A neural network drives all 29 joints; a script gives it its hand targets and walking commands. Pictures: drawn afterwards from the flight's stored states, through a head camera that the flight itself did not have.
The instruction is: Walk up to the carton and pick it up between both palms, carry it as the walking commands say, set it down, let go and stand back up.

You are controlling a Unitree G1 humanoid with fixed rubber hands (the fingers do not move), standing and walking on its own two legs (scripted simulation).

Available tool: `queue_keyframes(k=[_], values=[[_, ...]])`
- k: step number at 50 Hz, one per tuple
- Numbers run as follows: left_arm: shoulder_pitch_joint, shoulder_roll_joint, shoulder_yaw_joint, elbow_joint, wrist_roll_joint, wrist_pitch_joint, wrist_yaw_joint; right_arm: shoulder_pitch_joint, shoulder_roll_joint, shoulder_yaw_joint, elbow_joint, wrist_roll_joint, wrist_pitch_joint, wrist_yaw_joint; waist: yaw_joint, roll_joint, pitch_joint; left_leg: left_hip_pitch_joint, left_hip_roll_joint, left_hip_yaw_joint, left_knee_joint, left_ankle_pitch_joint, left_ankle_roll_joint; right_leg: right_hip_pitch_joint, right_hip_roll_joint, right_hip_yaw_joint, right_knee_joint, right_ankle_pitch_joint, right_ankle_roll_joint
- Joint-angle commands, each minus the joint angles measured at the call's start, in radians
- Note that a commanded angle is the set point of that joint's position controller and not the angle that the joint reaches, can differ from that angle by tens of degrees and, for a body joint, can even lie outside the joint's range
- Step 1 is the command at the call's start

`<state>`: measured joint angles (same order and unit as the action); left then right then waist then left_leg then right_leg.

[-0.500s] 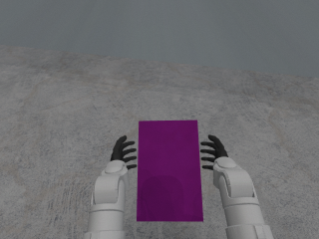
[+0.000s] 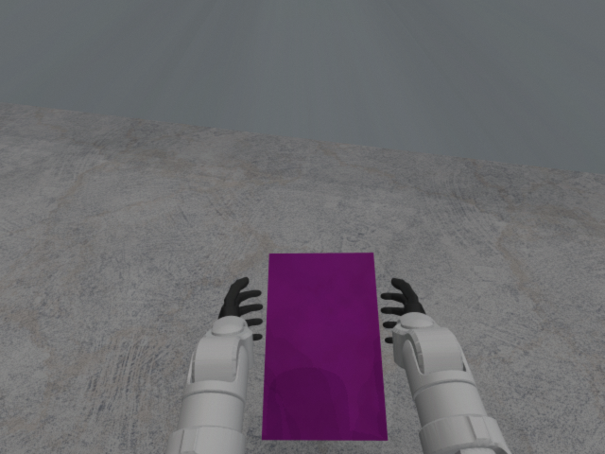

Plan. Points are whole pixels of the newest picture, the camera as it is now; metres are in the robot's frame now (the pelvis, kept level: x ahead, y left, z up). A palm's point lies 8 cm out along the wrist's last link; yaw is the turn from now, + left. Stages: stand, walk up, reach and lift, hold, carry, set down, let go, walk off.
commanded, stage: carry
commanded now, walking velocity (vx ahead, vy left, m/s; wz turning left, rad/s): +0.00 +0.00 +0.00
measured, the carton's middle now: (321, 343) +0.35 +0.01 -0.08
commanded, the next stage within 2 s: none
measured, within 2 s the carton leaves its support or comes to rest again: neither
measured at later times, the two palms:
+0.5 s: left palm (236, 383) +0.24 +0.12 +0.00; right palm (420, 372) +0.25 -0.12 +0.00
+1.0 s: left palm (235, 433) +0.18 +0.11 +0.02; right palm (441, 416) +0.20 -0.13 +0.00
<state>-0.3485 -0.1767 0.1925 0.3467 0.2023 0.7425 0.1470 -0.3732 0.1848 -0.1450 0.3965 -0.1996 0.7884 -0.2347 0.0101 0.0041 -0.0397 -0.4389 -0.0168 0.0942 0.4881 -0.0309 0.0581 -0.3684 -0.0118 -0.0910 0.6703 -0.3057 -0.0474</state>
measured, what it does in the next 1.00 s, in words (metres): walks backwards: left foot, then right foot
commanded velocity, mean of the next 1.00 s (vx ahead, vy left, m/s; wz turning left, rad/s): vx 0.00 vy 0.00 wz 0.00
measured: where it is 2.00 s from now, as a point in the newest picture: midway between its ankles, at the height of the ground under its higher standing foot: outside the picture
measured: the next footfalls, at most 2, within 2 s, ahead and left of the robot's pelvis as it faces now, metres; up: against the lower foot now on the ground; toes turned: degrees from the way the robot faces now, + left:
left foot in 0.46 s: +0.07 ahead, +0.09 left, +0.00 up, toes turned +9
right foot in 0.94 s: +0.00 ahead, -0.11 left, +0.00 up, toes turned +1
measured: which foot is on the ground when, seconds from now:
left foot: down 0.00-0.34, up 0.36-0.44, down 0.46-1.00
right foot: down 0.00-0.84, up 0.86-0.92, down 0.94-1.00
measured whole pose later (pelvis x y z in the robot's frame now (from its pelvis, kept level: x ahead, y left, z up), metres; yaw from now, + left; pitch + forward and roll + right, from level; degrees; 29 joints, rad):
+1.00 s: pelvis -0.13 -0.05 -0.03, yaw +5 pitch -1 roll +1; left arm -0.36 -0.18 0.20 0.18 0.10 0.72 0.19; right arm -0.37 0.18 -0.11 0.18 -0.09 0.79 -0.30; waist 0.01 0.04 0.09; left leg -0.60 0.05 0.10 0.78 -0.25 0.02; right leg -0.52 0.01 -0.09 0.85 -0.34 -0.09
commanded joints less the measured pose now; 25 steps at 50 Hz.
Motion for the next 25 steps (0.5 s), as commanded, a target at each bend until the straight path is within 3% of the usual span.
queue_keyframes(k=[1,2,3,4,6,8,9,10,11,12,13,15,16,17,18,20,21,22,23,24,25], values=[[-0.755,-1.15,-0.64,-0.316,-0.391,-0.06,-0.299,-0.923,1.094,0.594,-0.463,0.39,-0.129,0.376,0.037,-0.014,-0.448,-0.065,0.102,-0.075,-0.161,-0.509,-0.126,0.283,-0.044,0.121,-0.202,-0.24,-0.06],[-0.706,-1.121,-0.6,-0.139,-0.323,-0.049,-0.312,-0.811,1.077,0.543,-0.242,0.309,-0.112,0.39,0.023,-0.194,-0.434,0.053,0.025,-0.004,0.16,-0.442,-0.109,0.103,-0.164,0.293,-0.353,-0.362,-0.094],[-0.679,-1.111,-0.579,-0.133,-0.302,-0.045,-0.308,-0.776,1.062,0.542,-0.22,0.305,-0.107,0.391,0.003,-0.226,-0.425,0.114,0.041,-0.037,0.355,-0.394,-0.078,-0.039,-0.289,0.384,-0.404,-0.443,-0.131],[-0.659,-1.132,-0.591,-0.086,-0.293,-0.049,-0.321,-0.808,1.046,0.549,-0.23,0.293,-0.124,0.403,-0.016,-0.203,-0.436,0.132,0.067,-0.068,0.419,-0.355,-0.062,-0.084,-0.32,0.364,-0.395,-0.401,-0.122],[-0.707,-1.165,-0.642,-0.184,-0.337,-0.058,-0.324,-0.844,1.073,0.582,-0.317,0.34,-0.136,0.405,-0.028,-0.1,-0.443,0.166,0.094,-0.094,0.247,-0.29,-0.029,-0.045,-0.253,0.251,-0.297,-0.17,-0.074],[-0.694,-1.157,-0.61,-0.143,-0.309,-0.055,-0.318,-0.829,1.07,0.553,-0.258,0.328,-0.137,0.404,-0.024,0.032,-0.472,0.214,0.058,-0.04,0.042,-0.279,-0.019,0.028,-0.168,0.141,-0.167,-0.025,-0.045],[-0.653,-1.153,-0.597,-0.083,-0.286,-0.056,-0.322,-0.863,1.071,0.575,-0.262,0.332,-0.143,0.411,-0.015,0.1,-0.518,0.285,0.147,-0.142,0.025,-0.074,0.013,0.001,-0.129,0.13,-0.077,0.01,-0.013],[-0.645,-1.139,-0.596,-0.069,-0.273,-0.059,-0.327,-0.845,1.057,0.575,-0.236,0.333,-0.147,0.421,-0.001,0.186,-0.525,0.247,0.234,-0.281,-0.044,-0.142,0.048,-0.007,-0.081,0.118,-0.048,-0.112,0.003],[-0.636,-1.152,-0.601,-0.057,-0.275,-0.06,-0.335,-0.825,1.057,0.58,-0.231,0.324,-0.146,0.424,0.006,0.192,-0.527,0.147,0.277,-0.332,-0.105,-0.282,0.066,0.054,-0.059,0.107,0.029,-0.144,0.005],[-0.65,-1.142,-0.611,-0.09,-0.294,-0.073,-0.337,-0.771,1.06,0.573,-0.196,0.324,-0.145,0.43,0.001,0.171,-0.539,0.102,0.289,-0.318,-0.146,-0.353,0.057,0.099,-0.042,0.087,0.067,-0.123,0.004],[-0.666,-1.165,-0.607,-0.086,-0.296,-0.071,-0.343,-0.814,1.098,0.589,-0.21,0.334,-0.141,0.426,0.006,0.096,-0.53,0.012,0.287,-0.308,-0.187,-0.475,0.049,0.182,-0.029,0.061,0.083,-0.095,-0.001],[-0.708,-1.184,-0.618,-0.106,-0.32,-0.081,-0.35,-0.888,1.11,0.594,-0.256,0.338,-0.146,0.417,0.021,0.03,-0.494,-0.154,0.203,-0.19,-0.138,-0.551,-0.005,0.298,-0.043,0.097,0.009,-0.096,-0.037],[-0.749,-1.166,-0.625,-0.122,-0.327,-0.09,-0.356,-0.848,1.114,0.584,-0.231,0.327,-0.146,0.419,0.022,-0.048,-0.471,-0.187,0.126,-0.107,-0.006,-0.533,-0.042,0.26,-0.121,0.239,-0.145,-0.253,-0.071],[-0.744,-1.182,-0.621,-0.1,-0.328,-0.089,-0.357,-0.852,1.126,0.59,-0.231,0.328,-0.147,0.42,0.009,-0.226,-0.456,-0.061,0.034,-0.006,0.258,-0.462,-0.058,0.079,-0.236,0.37,-0.355,-0.426,-0.106],[-0.721,-1.187,-0.616,-0.08,-0.319,-0.086,-0.358,-0.862,1.103,0.593,-0.246,0.32,-0.152,0.422,0.0,-0.272,-0.444,0.007,0.017,0.002,0.436,-0.447,-0.07,-0.057,-0.321,0.4,-0.421,-0.483,-0.127],[-0.739,-1.209,-0.644,-0.125,-0.331,-0.097,-0.361,-0.953,1.108,0.634,-0.322,0.347,-0.172,0.43,-0.014,-0.16,-0.433,0.067,0.044,-0.04,0.47,-0.388,-0.063,-0.075,-0.299,0.332,-0.4,-0.299,-0.104],[-0.76,-1.214,-0.67,-0.171,-0.345,-0.103,-0.357,-0.953,1.118,0.64,-0.327,0.362,-0.178,0.428,-0.015,-0.092,-0.474,0.07,0.045,-0.042,0.38,-0.384,-0.048,0.008,-0.262,0.261,-0.348,-0.157,-0.081],[-0.733,-1.191,-0.652,-0.169,-0.328,-0.101,-0.35,-0.878,1.102,0.617,-0.291,0.353,-0.17,0.424,-0.016,-0.084,-0.5,0.089,0.036,-0.033,0.306,-0.38,-0.042,0.039,-0.244,0.239,-0.313,-0.112,-0.072],[-0.711,-1.206,-0.633,-0.138,-0.311,-0.101,-0.347,-0.91,1.106,0.631,-0.312,0.355,-0.177,0.423,-0.025,-0.071,-0.515,0.152,0.038,-0.024,0.163,-0.337,-0.024,0.05,-0.219,0.199,-0.26,-0.074,-0.058],[-0.717,-1.196,-0.633,-0.143,-0.308,-0.105,-0.345,-0.867,1.107,0.618,-0.266,0.349,-0.174,0.426,-0.031,0.021,-0.566,0.234,0.056,-0.051,0.051,-0.303,-0.007,0.072,-0.174,0.134,-0.13,0.01,-0.039],[-0.708,-1.169,-0.64,-0.164,-0.304,-0.111,-0.344,-0.847,1.105,0.621,-0.259,0.356,-0.178,0.432,-0.024,0.118,-0.606,0.293,0.118,-0.149,0.018,-0.234,0.031,0.026,-0.125,0.11,-0.066,-0.065,0.001]])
